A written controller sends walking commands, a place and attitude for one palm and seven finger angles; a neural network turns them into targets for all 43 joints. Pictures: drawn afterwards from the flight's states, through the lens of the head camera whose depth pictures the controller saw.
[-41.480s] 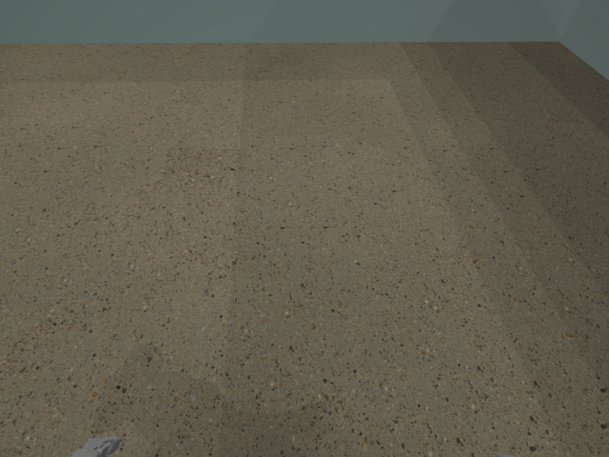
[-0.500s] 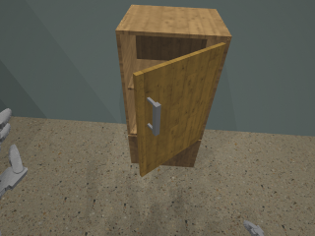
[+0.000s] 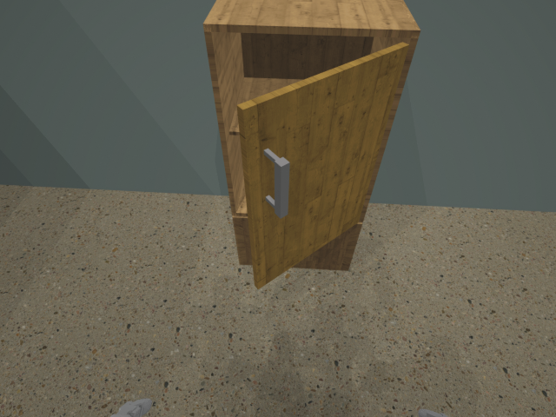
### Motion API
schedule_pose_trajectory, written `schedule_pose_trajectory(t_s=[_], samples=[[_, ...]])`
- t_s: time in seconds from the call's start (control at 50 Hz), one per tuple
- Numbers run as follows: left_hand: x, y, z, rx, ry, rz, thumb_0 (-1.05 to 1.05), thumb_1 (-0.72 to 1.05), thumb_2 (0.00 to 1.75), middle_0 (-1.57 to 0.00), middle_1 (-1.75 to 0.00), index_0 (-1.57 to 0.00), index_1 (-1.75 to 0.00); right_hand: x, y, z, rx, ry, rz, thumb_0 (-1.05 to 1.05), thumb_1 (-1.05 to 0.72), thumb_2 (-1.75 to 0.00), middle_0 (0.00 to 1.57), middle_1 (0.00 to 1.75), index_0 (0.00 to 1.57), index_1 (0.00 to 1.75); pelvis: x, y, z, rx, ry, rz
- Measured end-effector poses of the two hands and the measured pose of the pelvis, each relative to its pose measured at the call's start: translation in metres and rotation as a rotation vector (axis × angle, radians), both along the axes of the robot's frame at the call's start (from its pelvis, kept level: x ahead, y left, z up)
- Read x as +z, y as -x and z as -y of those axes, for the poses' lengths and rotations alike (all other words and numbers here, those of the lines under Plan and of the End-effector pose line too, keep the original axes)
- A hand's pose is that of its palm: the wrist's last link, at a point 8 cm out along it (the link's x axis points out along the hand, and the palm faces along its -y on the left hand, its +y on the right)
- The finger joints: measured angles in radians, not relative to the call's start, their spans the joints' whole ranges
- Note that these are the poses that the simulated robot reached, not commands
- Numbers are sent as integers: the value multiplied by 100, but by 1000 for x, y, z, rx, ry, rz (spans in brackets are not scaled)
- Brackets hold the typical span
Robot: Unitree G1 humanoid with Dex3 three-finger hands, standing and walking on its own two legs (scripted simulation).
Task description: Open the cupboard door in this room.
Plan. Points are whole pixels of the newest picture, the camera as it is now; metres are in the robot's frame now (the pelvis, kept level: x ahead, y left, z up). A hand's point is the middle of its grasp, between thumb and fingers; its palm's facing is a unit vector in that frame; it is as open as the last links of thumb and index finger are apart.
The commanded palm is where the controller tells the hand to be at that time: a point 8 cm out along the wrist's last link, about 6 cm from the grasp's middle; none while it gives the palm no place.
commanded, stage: let the arm hang, fingers relaxed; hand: left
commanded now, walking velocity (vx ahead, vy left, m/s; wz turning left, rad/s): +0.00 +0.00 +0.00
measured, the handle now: (275, 184) +0.53 +0.03 +0.01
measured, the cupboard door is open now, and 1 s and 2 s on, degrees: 41 41 41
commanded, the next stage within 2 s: look to check the result in 0.86 s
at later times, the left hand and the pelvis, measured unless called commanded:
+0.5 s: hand out of the picture -0.06 +0.18 -0.16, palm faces +0.05 -0.98 -0.20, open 7.3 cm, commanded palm none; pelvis +0.00 +0.01 +0.01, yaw +0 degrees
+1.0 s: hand out of the picture +0.00 +0.16 -0.16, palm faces +0.05 -0.98 -0.18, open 7.3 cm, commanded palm none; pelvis +0.01 -0.01 +0.01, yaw +0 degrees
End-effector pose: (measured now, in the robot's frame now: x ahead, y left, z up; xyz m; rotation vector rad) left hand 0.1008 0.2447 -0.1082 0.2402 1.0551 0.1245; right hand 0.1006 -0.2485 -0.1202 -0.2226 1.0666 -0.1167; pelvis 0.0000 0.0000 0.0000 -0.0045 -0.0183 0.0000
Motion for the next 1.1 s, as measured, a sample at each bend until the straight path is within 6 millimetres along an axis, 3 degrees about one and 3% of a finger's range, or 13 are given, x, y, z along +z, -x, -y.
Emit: schedule_pose_trajectory(t_s=[0.04, 0.08, 0.18, 0.24, 0.32, 0.4, 0.5, 0.64, 0.74, 1.1], samples=[[-24, 39, 24, 16, 79, -156, 1, 91, 90, -20, -30, -20, -30, -1, 25, -1, -19, 11, -88, 1, -90, -90, 20, 30, 20, 30, 2, 1, 1, 0, 2, 6], [-35, 75, 27, 75, 90, -264, 1, 96, 90, -20, -30, -21, -30, -2, 50, -3, -33, 19, -180, 1, -90, -90, 20, 30, 20, 30, 5, 1, 3, 5, 6, 6], [-35, 147, 28, 149, 110, -460, 1, 97, 90, -21, -30, -21, -30, -5, 102, -13, -64, 15, -367, 1, -91, -90, 20, 30, 20, 30, 9, 1, 2, 14, 16, 4], [-29, 175, 26, 178, 100, -533, 1, 95, 90, -20, -30, -21, -30, -8, 121, -22, -80, -5, -426, 1, -91, -90, 20, 30, 20, 30, 11, 1, 0, 16, 16, 5], [-21, 192, 22, 196, 80, -576, 1, 93, 90, -20, -30, -21, -30, -13, 133, -35, -95, -39, -451, 1, -91, -90, 20, 30, 20, 30, 11, 2, -3, 14, 14, 8], [-19, 188, 19, 197, 65, -557, 1, 92, 90, -20, -30, -20, -30, -18, 133, -47, -101, -74, -435, 1, -91, -90, 20, 30, 20, 30, 11, 2, -5, 11, 9, 10], [-22, 164, 21, 180, 61, -480, 1, 91, 90, -20, -30, -20, -30, -22, 123, -56, -99, -105, -393, 0, -91, -90, 20, 30, 20, 30, 11, 2, -5, 8, 4, 12], [-27, 123, 30, 147, 82, -370, 1, 91, 90, -20, -30, -20, -30, -22, 119, -51, -110, -98, -368, 1, -92, -90, 20, 30, 20, 30, 11, 0, -4, 4, -1, 12], [-28, 104, 35, 130, 89, -334, 1, 91, 90, -20, -30, -20, -30, -20, 117, -47, -118, -92, -357, 1, -91, -90, 20, 30, 20, 30, 11, -3, -1, 4, -3, 12], [-25, 115, 40, 154, 77, -408, 1, 91, 90, -20, -30, -20, -30, -20, 102, -36, -105, -86, -382, 0, -91, -90, 20, 30, 20, 30, 12, -16, 8, 5, -5, 11]])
